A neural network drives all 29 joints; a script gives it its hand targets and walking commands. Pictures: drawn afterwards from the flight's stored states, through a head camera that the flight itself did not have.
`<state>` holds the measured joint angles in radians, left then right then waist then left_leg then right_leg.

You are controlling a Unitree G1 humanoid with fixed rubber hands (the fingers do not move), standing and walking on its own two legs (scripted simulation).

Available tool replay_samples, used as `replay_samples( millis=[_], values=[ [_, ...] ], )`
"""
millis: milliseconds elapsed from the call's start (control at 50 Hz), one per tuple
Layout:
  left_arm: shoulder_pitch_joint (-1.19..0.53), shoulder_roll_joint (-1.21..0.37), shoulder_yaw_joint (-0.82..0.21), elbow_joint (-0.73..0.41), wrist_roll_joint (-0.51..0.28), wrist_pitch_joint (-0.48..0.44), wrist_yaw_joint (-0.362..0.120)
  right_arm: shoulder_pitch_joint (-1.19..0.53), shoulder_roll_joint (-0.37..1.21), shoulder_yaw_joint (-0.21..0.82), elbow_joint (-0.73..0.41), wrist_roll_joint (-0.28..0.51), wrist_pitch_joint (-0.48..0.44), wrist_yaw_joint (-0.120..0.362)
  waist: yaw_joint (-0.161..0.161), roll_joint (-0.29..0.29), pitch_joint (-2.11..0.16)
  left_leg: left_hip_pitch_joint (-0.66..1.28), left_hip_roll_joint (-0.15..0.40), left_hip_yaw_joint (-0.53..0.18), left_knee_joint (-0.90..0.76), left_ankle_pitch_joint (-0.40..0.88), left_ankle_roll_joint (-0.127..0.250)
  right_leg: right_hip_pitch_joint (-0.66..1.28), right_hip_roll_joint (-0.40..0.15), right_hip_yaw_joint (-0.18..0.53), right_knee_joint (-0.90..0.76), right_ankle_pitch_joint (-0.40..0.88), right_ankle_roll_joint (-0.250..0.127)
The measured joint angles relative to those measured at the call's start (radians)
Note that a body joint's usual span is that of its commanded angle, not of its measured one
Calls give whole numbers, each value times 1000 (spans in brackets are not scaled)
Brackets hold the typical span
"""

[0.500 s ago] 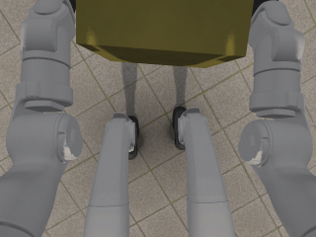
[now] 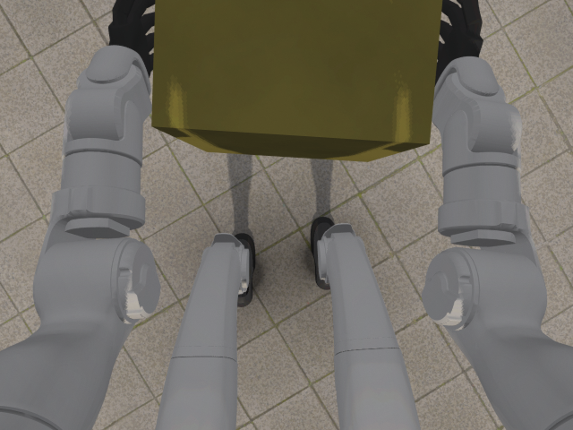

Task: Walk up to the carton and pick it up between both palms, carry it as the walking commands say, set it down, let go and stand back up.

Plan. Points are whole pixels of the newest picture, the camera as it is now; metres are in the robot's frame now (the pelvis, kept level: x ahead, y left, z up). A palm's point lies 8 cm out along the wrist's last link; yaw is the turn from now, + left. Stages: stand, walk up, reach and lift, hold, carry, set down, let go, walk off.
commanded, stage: reach and lift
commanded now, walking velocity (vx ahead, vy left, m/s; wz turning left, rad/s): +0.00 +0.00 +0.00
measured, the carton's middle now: (293, 73) +0.51 -0.03 -0.12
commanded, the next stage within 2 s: none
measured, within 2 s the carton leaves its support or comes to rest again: neither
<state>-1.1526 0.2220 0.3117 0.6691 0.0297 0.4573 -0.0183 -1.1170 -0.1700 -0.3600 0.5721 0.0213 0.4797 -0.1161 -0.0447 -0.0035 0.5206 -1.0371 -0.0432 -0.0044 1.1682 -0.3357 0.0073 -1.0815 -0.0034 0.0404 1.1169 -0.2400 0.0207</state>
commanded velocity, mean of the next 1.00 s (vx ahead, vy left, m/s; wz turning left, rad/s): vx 0.00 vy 0.00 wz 0.00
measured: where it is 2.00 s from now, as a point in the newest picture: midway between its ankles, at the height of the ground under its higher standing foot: (283, 274)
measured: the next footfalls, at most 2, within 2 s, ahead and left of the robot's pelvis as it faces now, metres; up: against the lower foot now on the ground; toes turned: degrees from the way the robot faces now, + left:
none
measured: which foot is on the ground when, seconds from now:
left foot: down 0.00-1.00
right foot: down 0.00-1.00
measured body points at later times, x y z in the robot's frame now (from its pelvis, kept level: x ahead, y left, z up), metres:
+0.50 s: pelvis +0.03 +0.00 +0.05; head +0.23 -0.01 +0.46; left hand +0.50 +0.15 +0.02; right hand +0.48 -0.21 +0.02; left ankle +0.13 +0.11 -0.63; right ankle +0.17 -0.13 -0.63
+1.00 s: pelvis +0.14 +0.00 +0.11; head +0.17 +0.00 +0.56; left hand +0.49 +0.15 +0.10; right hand +0.46 -0.21 +0.11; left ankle +0.13 +0.11 -0.63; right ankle +0.17 -0.13 -0.63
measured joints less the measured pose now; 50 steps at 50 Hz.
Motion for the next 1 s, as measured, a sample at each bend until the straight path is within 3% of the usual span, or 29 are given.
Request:
replay_samples(
  millis=[320,500,620,760,860,1000],
  values=[
    [78,-42,23,-21,14,-8,-3,79,24,0,-25,-27,-3,14,0,0,-15,175,2,-3,-161,53,3,179,0,2,-165,53,0],
    [262,-112,48,-21,61,-8,-26,263,86,0,-25,-62,-3,31,0,2,-266,200,4,-5,-294,80,3,200,0,3,-289,76,-3],
    [429,-183,111,-21,150,-4,-80,424,164,-35,-25,-158,2,77,0,2,-539,237,7,-6,-396,81,3,232,0,3,-380,71,-7],
    [500,-210,152,-21,228,15,-132,492,216,-79,-25,-261,16,128,0,2,-594,402,9,-8,-502,76,5,391,0,3,-476,61,-9],
    [597,-223,83,-32,235,19,-122,588,218,-57,-38,-265,25,145,0,3,-596,521,12,-9,-591,81,8,507,0,3,-559,63,-8],
    [778,-248,-46,-158,230,50,-95,779,217,29,-164,-265,51,159,0,3,-633,672,15,-11,-727,105,9,654,0,3,-686,81,-5]
  ],
)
